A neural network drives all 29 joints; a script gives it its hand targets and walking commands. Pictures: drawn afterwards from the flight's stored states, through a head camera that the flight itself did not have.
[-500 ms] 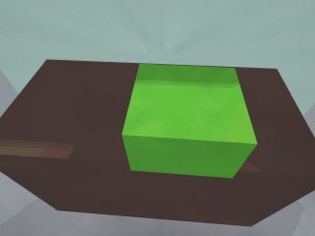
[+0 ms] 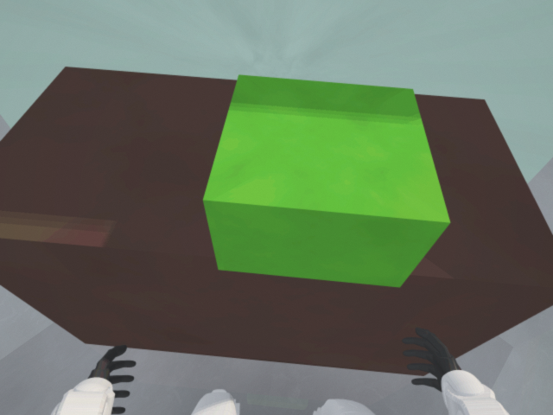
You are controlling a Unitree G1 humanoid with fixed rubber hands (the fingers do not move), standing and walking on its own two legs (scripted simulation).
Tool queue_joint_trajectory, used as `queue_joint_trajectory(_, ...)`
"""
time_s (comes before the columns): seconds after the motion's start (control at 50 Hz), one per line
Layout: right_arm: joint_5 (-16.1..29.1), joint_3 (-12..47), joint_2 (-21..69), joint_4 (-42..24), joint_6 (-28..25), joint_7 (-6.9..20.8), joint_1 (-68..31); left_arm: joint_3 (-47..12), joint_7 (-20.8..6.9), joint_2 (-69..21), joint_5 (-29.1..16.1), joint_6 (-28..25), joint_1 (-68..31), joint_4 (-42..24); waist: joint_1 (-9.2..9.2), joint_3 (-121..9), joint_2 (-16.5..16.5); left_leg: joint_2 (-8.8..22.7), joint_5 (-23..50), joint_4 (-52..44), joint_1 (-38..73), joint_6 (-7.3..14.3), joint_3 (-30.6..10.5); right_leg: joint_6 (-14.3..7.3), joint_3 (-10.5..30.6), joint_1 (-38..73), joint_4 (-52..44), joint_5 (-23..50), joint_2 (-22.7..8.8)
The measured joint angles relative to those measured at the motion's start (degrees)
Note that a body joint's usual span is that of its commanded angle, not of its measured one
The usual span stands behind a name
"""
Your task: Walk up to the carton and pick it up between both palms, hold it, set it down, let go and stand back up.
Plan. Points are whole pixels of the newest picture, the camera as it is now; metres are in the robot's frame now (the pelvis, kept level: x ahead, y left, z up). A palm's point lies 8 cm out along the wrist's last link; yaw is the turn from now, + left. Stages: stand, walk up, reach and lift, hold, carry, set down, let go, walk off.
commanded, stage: reach and lift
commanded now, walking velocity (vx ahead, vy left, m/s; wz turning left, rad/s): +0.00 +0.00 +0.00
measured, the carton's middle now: (317, 178) +0.47 -0.05 +0.04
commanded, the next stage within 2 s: none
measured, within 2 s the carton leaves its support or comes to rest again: neither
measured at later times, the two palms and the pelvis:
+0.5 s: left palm (107, 353) +0.21 +0.26 -0.05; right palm (458, 361) +0.19 -0.25 -0.05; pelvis +0.05 +0.01 +0.04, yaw -3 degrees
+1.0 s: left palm (106, 347) +0.21 +0.24 -0.01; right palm (479, 359) +0.18 -0.25 +0.00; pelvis +0.05 +0.02 +0.04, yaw -4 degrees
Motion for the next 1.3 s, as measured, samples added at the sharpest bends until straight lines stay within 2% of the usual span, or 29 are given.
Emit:
queue_joint_trajectory(0.08,2.09,2.65,-0.37,-3.28,1.11,0.00,-0.54,1.58,-0.75,-2.99,2.69,0.77,-0.55,-3.96,-0.10,0.94,-0.76,0.53,2.67,-7.52,6.99,-0.41,1.46,-0.50,1.18,6.10,-7.09,2.94,0.79)
queue_joint_trajectory(0.2,1.35,1.85,-1.56,-7.12,1.03,0.20,4.83,2.83,-0.92,-5.49,2.77,-2.65,3.42,-3.32,0.99,-0.50,-1.19,0.66,5.27,-15.15,10.65,0.26,3.15,-0.06,2.59,8.81,-14.19,5.84,1.23)
queue_joint_trajectory(0.3,0.54,0.04,-1.48,-7.69,-3.19,1.26,9.02,2.54,0.43,-5.32,0.48,-7.67,7.60,-4.24,1.76,-1.12,-0.98,0.77,5.13,-16.55,10.03,0.18,3.78,0.18,3.15,8.25,-16.23,6.25,1.38)
queue_joint_trajectory(0.4,0.35,-0.25,-1.47,-6.80,-9.41,1.41,10.50,1.79,1.07,-5.04,-1.73,-12.68,9.72,-5.86,1.53,-1.16,-0.12,0.49,4.85,-17.69,10.43,0.54,4.13,0.73,3.46,9.01,-18.33,6.63,1.18)
queue_joint_trajectory(0.5,1.75,0.52,-2.56,-5.04,-14.36,1.55,10.29,1.15,1.04,-5.42,-3.14,-16.70,9.94,-6.37,1.18,-1.71,0.75,0.02,5.19,-19.89,12.59,0.97,4.42,1.29,3.73,11.54,-21.53,7.61,0.87)
queue_joint_trajectory(0.58,3.26,0.92,-3.89,-4.82,-15.88,1.93,10.29,0.56,1.01,-6.44,-3.48,-18.68,10.15,-6.80,1.29,-2.55,1.19,-0.19,5.58,-21.59,14.49,1.22,4.60,1.57,3.95,13.78,-24.14,8.60,0.79)
queue_joint_trajectory(0.82,6.53,-0.12,-5.31,-12.45,-13.58,3.02,14.17,-1.29,1.75,-7.78,-4.48,-21.38,13.90,-11.84,2.17,-4.12,0.85,-0.37,7.03,-24.94,18.11,1.36,4.97,1.64,4.57,17.24,-27.66,10.37,0.89)
queue_joint_trajectory(1.16,8.27,-2.81,-2.23,-29.78,-10.32,1.92,24.43,-3.74,3.20,-4.70,-10.17,-27.67,20.06,-19.06,2.59,-4.36,1.29,-0.29,9.53,-28.08,19.49,1.19,5.64,1.26,5.74,17.10,-28.50,12.00,1.24)
queue_joint_trajectory(1.3,9.84,-3.64,-2.35,-33.95,-10.16,1.64,25.71,-4.81,3.71,-4.25,-11.86,-31.12,20.98,-20.64,2.96,-4.53,1.20,-0.36,9.87,-28.32,19.11,1.23,5.73,1.26,6.08,16.42,-28.32,12.21,1.25)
